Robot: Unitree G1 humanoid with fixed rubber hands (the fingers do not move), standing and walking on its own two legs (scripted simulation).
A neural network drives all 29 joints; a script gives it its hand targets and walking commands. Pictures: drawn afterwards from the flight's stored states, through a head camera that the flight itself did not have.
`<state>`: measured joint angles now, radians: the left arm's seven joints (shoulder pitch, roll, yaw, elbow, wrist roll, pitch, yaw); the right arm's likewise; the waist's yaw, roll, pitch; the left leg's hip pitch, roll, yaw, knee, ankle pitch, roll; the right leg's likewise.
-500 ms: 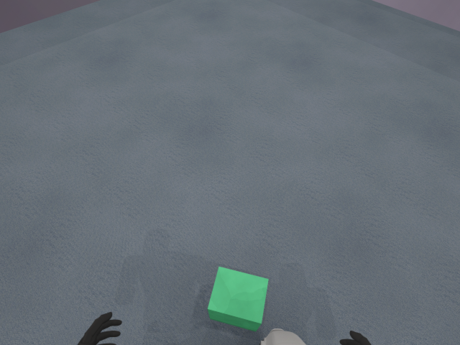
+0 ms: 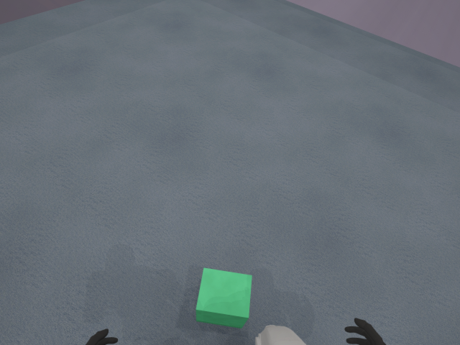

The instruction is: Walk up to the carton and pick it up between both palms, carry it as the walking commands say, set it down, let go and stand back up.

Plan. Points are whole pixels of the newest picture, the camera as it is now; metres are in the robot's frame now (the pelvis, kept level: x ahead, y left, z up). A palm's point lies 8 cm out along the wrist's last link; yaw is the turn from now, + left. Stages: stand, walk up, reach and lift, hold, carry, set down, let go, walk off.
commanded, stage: walk up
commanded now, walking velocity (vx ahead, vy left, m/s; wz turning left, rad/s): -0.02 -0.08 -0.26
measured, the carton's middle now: (223, 299) +0.35 -0.03 -0.68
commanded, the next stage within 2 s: stand in 1.38 s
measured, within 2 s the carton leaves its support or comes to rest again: neither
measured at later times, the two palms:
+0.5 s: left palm out of the picture +0.08 +0.24 -0.10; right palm out of the picture +0.01 -0.27 -0.14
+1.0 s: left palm out of the picture +0.06 +0.25 -0.11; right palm out of the picture -0.06 -0.23 -0.13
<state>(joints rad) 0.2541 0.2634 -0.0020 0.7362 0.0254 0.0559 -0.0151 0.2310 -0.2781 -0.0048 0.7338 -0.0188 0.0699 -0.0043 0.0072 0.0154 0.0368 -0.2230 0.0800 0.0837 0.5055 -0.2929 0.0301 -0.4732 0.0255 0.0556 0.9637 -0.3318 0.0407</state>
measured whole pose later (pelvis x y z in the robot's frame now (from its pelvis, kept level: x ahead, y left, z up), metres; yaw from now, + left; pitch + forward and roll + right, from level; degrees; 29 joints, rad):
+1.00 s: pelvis -0.08 +0.02 -0.01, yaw -11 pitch +2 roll +0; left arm 0.26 0.24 0.00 0.73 0.02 0.04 0.01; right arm 0.27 -0.23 -0.01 0.81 -0.02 0.02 0.00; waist 0.01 0.01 -0.02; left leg -0.23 0.01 0.11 0.49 -0.30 0.03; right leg -0.30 -0.02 0.06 0.50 -0.24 0.03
